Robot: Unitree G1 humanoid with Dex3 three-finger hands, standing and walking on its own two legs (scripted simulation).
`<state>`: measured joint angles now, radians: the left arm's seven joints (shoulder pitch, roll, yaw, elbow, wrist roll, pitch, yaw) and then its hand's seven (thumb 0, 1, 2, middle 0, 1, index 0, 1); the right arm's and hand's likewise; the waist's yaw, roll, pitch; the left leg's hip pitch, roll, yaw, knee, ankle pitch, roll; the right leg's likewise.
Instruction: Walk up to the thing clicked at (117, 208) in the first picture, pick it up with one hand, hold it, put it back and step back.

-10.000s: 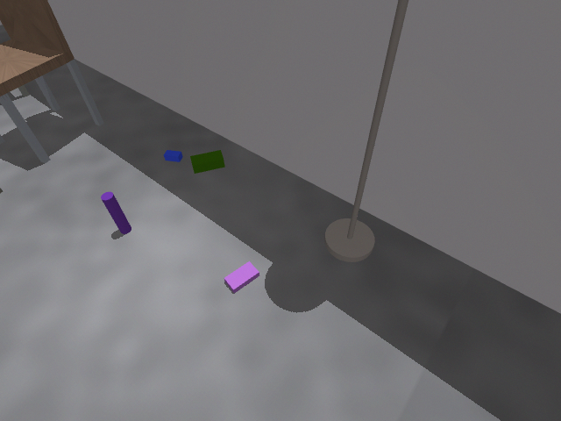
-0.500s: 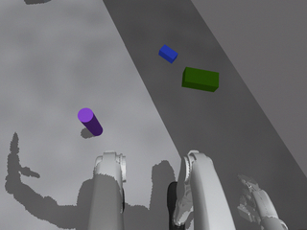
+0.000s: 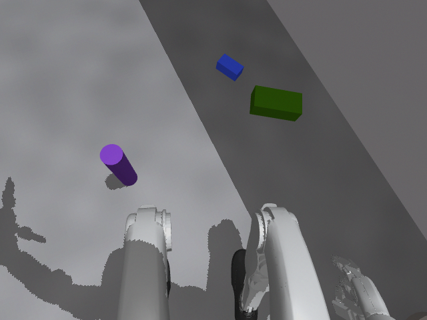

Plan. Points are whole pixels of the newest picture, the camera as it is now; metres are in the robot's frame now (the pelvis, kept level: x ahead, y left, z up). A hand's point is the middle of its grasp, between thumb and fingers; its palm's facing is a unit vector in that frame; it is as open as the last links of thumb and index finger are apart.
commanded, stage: go down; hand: left
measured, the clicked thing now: (121, 168) +0.44 +0.25 -0.31
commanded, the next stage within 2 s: approach in 0.16 s
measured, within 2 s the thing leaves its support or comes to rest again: neither
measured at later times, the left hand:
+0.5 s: hand out of the picture +0.36 +0.42 -0.04, palm faces +0.25 -0.97 -0.03, open 17.7 cm
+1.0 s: hand (77, 184) +0.38 +0.33 -0.25, palm faces +0.15 -0.99 +0.06, open 17.6 cm
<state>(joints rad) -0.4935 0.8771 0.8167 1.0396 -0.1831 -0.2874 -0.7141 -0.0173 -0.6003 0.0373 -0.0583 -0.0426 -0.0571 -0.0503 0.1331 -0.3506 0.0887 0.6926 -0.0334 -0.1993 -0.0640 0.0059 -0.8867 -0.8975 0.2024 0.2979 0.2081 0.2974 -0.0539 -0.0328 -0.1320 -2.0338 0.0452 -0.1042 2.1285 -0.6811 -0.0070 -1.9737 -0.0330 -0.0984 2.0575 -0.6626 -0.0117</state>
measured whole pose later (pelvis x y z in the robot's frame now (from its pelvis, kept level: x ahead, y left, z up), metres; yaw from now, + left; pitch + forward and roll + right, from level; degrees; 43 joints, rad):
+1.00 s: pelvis -0.01 +0.01 -0.13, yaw -7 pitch +20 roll -12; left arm -0.56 0.81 0.74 1.32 -0.30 -0.86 -0.64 -0.02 -0.60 0.03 -0.07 -0.09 -0.08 -0.09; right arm -0.12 -0.36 0.33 0.67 -0.22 -0.14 0.04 0.00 -0.90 -0.89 0.20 0.30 0.21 0.30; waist -0.15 -0.20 0.17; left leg -2.24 0.04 -0.25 2.59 -0.72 0.00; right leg -2.13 0.00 -0.19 2.42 -0.64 0.02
